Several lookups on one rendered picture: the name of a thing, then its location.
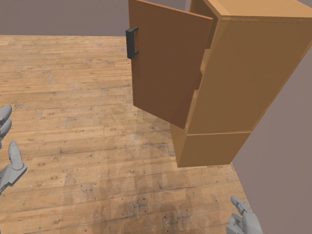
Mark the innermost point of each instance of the cupboard door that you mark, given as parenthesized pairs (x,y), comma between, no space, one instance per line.
(171,44)

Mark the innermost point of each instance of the robot right hand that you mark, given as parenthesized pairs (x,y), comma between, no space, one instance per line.
(248,224)

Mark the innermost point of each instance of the robot left hand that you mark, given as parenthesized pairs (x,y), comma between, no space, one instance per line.
(11,173)

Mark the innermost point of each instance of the handle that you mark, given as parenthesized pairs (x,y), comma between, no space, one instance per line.
(130,43)

